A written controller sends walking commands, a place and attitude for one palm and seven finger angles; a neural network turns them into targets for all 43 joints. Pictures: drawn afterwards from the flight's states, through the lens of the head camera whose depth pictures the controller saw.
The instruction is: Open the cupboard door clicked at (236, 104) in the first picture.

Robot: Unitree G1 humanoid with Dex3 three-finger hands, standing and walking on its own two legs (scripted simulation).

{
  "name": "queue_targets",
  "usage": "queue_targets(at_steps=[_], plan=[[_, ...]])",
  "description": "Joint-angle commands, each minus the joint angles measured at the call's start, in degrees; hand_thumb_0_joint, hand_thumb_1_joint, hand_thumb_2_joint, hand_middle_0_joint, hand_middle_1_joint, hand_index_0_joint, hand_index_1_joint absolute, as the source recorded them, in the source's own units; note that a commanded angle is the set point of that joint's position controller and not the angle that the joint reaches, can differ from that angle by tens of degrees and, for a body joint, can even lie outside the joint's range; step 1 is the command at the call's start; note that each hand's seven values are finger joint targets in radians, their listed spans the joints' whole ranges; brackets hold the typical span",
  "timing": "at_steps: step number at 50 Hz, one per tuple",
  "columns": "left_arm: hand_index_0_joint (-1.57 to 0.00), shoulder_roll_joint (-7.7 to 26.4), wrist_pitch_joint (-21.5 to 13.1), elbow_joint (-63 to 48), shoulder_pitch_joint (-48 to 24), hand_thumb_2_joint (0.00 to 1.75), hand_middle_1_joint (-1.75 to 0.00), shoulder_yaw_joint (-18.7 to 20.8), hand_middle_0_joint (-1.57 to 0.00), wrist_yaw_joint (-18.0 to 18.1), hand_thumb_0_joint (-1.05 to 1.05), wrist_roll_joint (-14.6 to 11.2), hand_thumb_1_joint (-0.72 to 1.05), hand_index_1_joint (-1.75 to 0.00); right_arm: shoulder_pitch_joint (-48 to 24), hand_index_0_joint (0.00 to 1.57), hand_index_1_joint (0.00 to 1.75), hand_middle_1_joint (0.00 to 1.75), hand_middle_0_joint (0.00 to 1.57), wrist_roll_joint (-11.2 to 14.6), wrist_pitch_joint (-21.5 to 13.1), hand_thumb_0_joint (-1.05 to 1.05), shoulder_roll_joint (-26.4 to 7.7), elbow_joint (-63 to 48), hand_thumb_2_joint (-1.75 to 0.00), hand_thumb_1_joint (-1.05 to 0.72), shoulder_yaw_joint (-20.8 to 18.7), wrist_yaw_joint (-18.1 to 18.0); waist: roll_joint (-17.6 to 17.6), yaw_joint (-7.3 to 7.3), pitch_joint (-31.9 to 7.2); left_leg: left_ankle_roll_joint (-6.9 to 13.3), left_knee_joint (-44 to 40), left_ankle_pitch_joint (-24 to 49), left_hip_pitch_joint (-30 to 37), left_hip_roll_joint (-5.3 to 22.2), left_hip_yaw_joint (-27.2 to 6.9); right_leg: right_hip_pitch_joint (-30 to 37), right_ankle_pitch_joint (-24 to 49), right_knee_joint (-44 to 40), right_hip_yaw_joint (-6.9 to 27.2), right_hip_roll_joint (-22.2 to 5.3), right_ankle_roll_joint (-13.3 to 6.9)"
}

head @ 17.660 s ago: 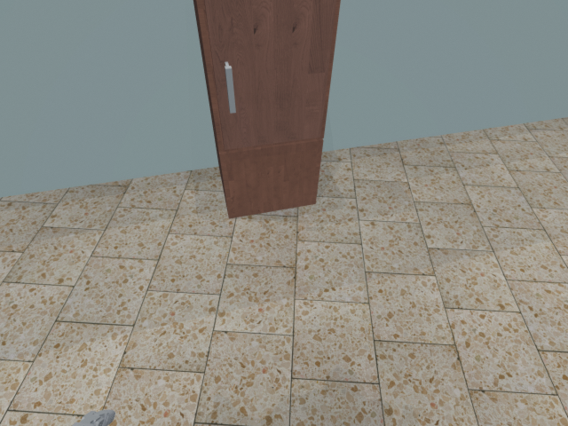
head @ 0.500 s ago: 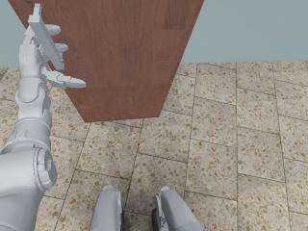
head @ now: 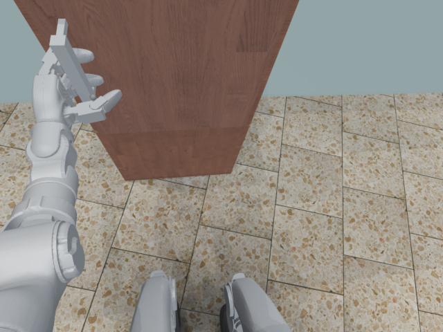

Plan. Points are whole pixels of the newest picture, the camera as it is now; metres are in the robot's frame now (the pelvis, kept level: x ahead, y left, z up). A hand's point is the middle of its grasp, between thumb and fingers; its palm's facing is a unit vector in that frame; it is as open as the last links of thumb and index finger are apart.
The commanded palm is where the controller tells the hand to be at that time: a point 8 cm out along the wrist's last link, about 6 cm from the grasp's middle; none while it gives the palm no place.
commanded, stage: close the thumb around the handle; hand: left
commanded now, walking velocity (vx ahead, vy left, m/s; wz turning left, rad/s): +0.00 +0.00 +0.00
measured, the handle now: (78, 68) +0.57 +0.21 +0.05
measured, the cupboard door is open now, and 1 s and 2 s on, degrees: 1 24 45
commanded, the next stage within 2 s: pull the door open along its arc in 0.28 s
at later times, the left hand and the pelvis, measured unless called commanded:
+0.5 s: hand (92, 98) +0.51 +0.19 +0.04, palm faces +0.06 -1.00 -0.02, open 5.7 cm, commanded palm +0.47 +0.22 +0.04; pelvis -0.01 +0.00 +0.00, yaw +0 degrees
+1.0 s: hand (124, 166) +0.38 +0.13 +0.05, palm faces +0.29 -0.95 +0.10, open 6.0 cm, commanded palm +0.31 +0.18 +0.04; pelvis +0.01 +0.00 +0.02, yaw +1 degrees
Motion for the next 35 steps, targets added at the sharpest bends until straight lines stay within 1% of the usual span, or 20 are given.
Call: queue_targets(at_steps=[1,2,3,4,6,7,10,11,14,15,16,17,18,19,20,23,27,31,32,35], plan=[[-0.39,9.79,-4.61,-13.36,-25.4,0.83,-1.33,-0.81,-0.39,-1.03,0.0,-0.09,0.73,-1.33,10.41,0.2,0.3,0.3,0.2,-0.22,-0.21,0.0,-10.75,-2.1,-0.9,-0.9,-3.83,-0.62,8.37,-1.36,-30.39,0.8,-5.33,26.67,33.38,-0.46,-3.43,5.88,24.9,-9.02,1.55,-0.11,0.0],[-0.39,10.42,-5.12,-14.45,-25.51,0.85,-1.34,-0.21,-0.39,-1.04,0.0,-0.12,0.79,-1.34,10.5,0.2,0.3,0.3,0.2,-0.37,-0.3,0.0,-10.92,-2.01,-0.9,-0.9,-3.97,-0.64,9.89,-0.99,-31.71,0.63,-5.29,28.11,35.3,-0.26,-3.71,4.99,25.15,-8.55,1.42,-0.17,-0.25],[-0.4,9.19,-4.94,-12.84,-23.77,0.88,-1.34,-0.9,-0.4,-1.2,0.0,-0.06,0.84,-1.34,10.29,0.2,0.3,0.3,0.2,-0.24,-0.22,0.0,-10.73,-2.02,-0.9,-0.9,-3.89,-0.56,9.85,-0.75,-31.51,0.45,-5.41,28.44,35.49,-0.33,-3.72,4.63,25.02,-8.58,1.2,-0.15,-0.24],[-0.4,10.4,-4.91,-12.82,-24.66,0.9,-1.35,-0.04,-0.4,-1.0,0.0,-0.21,0.9,-1.35,10.28,0.2,0.3,0.3,0.2,-0.34,-0.11,0.0,-11.01,-1.79,-0.9,-0.9,-3.95,-0.7,8.63,-1.25,-30.65,0.58,-5.19,27.83,34.65,-0.17,-3.64,4.64,25.04,-8.83,1.4,-0.16,-0.08],[-0.4,10.25,-5.09,-13.52,-23.98,0.9,-1.35,-0.12,-0.4,-1.01,0.0,-0.16,0.9,-1.35,10.26,0.2,0.3,0.3,0.2,-0.29,-0.11,0.0,-10.9,-2.13,-0.9,-0.9,-3.93,-0.64,8.73,-0.72,-31.34,0.51,-5.55,27.98,34.95,-0.29,-3.71,5.34,24.96,-8.74,1.24,-0.14,-0.18],[-0.4,8.71,-5.11,-13.12,-24.13,0.9,-1.35,-1.33,-0.4,-1.14,0.0,-0.25,0.9,-1.35,10.23,0.2,0.3,0.3,0.2,-0.29,-0.21,0.0,-10.79,-2.16,-0.9,-0.9,-3.95,-0.57,9.96,-1.05,-31.05,0.51,-5.48,28.3,35.63,-0.29,-3.78,4.12,24.79,-8.64,1.29,-0.16,-0.24],[-0.4,11.01,-4.98,-12.77,-24.43,0.9,-1.35,0.29,-0.4,-0.93,0.0,-0.04,0.9,-1.35,10.19,0.2,0.3,0.3,0.2,-0.27,-0.01,0.0,-11.07,-2.06,-0.9,-0.9,-3.93,-0.66,8.54,-0.81,-30.69,0.52,-5.47,26.71,34.12,-0.22,-3.73,4.85,23.9,-8.79,1.31,-0.1,-0.13],[-0.4,8.93,-4.68,-11.75,-24.84,0.9,-1.35,-1.4,-0.4,-1.04,0.0,-0.15,0.9,-1.35,9.96,0.2,0.3,0.3,0.2,-0.15,-0.08,0.0,-10.85,-2.08,-0.9,-0.9,-3.8,-0.66,7.68,-1.75,-29.43,0.76,-5.37,25.49,32.99,-0.4,-3.61,4.51,23.37,-9.14,1.43,-0.1,0.03],[-0.4,10.54,-4.86,-11.86,-27.04,0.9,-1.35,-0.44,-0.4,-0.91,0.0,0.12,0.9,-1.35,10.22,0.2,0.3,0.3,0.2,-0.37,-0.24,0.0,-11.15,-1.73,-0.9,-0.9,-3.77,-0.83,9.0,-1.87,-29.62,0.67,-5.21,25.2,33.65,-0.2,-3.98,3.08,22.31,-8.78,1.25,-0.16,-0.06],[-0.4,11.76,-4.89,-11.78,-26.46,0.9,-1.35,0.46,-0.4,-0.81,0.0,0.4,0.9,-1.35,10.42,0.2,0.3,0.3,0.2,-0.38,-0.18,0.0,-11.25,-1.78,-0.9,-0.9,-3.79,-0.94,8.61,-1.33,-30.45,0.66,-5.12,25.48,33.35,-0.27,-3.86,3.85,22.62,-8.65,1.44,-0.16,-0.12],[-0.4,9.99,-4.69,-11.18,-26.29,0.9,-1.35,-0.94,-0.4,-0.97,0.0,0.38,0.9,-1.35,10.19,0.2,0.3,0.3,0.2,-0.29,-0.25,0.0,-10.96,-1.9,-0.9,-0.9,-3.73,-0.85,8.61,-1.74,-29.72,0.72,-5.21,24.85,32.94,-0.41,-3.69,3.88,22.3,-8.93,1.43,-0.17,-0.05],[-0.4,11.12,-5.05,-12.04,-26.65,0.9,-1.35,0.14,-0.4,-0.91,0.0,0.13,0.9,-1.35,10.61,0.2,0.3,0.3,0.2,-0.41,-0.34,0.0,-11.14,-1.76,-0.9,-0.9,-3.73,-0.87,9.05,-1.34,-30.58,0.65,-5.37,25.68,34.04,-0.21,-4.1,3.73,22.44,-8.5,1.25,-0.13,-0.25],[-0.4,9.37,-4.92,-11.54,-25.86,0.9,-1.35,-1.2,-0.4,-1.13,0.0,0.28,0.9,-1.35,10.23,0.2,0.3,0.3,0.2,-0.31,-0.29,0.0,-10.88,-2.01,-0.9,-0.9,-3.73,-0.81,9.54,-1.37,-30.69,0.61,-5.2,26.04,34.31,-0.36,-3.87,3.36,22.75,-8.61,1.3,-0.17,-0.17],[-0.4,10.02,-4.75,-11.01,-26.43,0.9,-1.35,-0.9,-0.4,-1.06,0.0,0.35,0.9,-1.35,10.14,0.2,0.3,0.3,0.2,-0.3,-0.21,0.0,-11.11,-1.7,-0.9,-0.9,-3.77,-0.92,8.89,-1.76,-30.03,0.58,-5.08,25.07,33.74,-0.18,-4.02,2.68,21.84,-8.7,1.23,-0.19,-0.13],[-0.4,14.02,-4.63,-10.97,-25.75,0.9,-1.35,2.29,-0.4,-0.9,0.0,0.44,0.9,-1.35,10.35,0.2,0.3,0.3,0.2,-0.35,-0.16,0.0,-11.48,-1.83,-0.9,-0.9,-3.67,-1.05,8.4,-0.86,-30.14,0.72,-4.92,24.36,32.12,-0.2,-3.67,4.09,21.71,-8.6,1.49,-0.16,-0.07],[-0.4,11.37,-4.24,-10.06,-20.43,0.9,-1.35,0.69,-0.4,-1.58,0.0,0.24,0.9,-1.35,9.64,0.2,0.3,0.3,0.2,0.0,-0.06,0.0,-11.0,-2.88,-0.9,-0.9,-3.44,-0.81,8.87,0.32,-30.02,0.58,-5.81,24.44,32.55,-0.4,-3.46,4.63,21.64,-8.56,1.28,-0.14,-0.25],[-0.4,10.3,-3.98,-13.38,-14.96,0.9,-1.35,0.67,-0.4,-2.24,0.0,-1.13,0.9,-1.35,8.98,0.2,0.3,0.3,0.2,0.43,0.19,0.0,-10.84,-4.35,-0.9,-0.9,-3.64,-0.65,7.89,1.71,-31.15,0.53,-6.8,25.09,32.99,-0.48,-3.0,7.31,23.2,-8.66,1.35,-0.1,-0.26],[-0.4,8.17,-3.43,-18.27,-6.89,0.9,-1.35,0.02,-0.4,-2.31,0.0,-2.43,0.9,-1.35,7.74,0.2,0.3,0.3,0.2,1.11,0.54,0.0,-10.47,-5.85,-0.9,-0.9,-4.08,-0.41,5.04,3.11,-30.55,0.6,-8.25,25.02,32.44,-0.66,-1.92,11.15,25.22,-9.87,1.52,-0.17,0.14],[-0.4,7.88,-3.58,-20.06,-4.55,0.9,-1.35,0.22,-0.4,-2.27,0.0,-2.82,0.9,-1.35,7.58,0.2,0.3,0.3,0.2,1.18,0.44,0.0,-10.38,-6.36,-0.9,-0.9,-4.12,-0.31,6.15,4.01,-31.58,0.44,-8.49,26.28,33.3,-0.75,-1.89,11.8,26.15,-9.52,1.53,-0.2,-0.1],[-0.4,4.11,-3.19,-25.87,4.2,0.9,-1.35,-1.62,-0.4,-1.9,0.0,-3.95,0.9,-1.35,6.26,0.2,0.3,0.3,0.2,1.75,0.35,0.0,-9.79,-7.63,-0.9,-0.9,-4.56,0.01,3.14,5.18,-30.84,0.37,-9.79,26.9,33.31,-0.93,-1.22,14.75,28.17,-10.42,1.35,-0.22,0.15]])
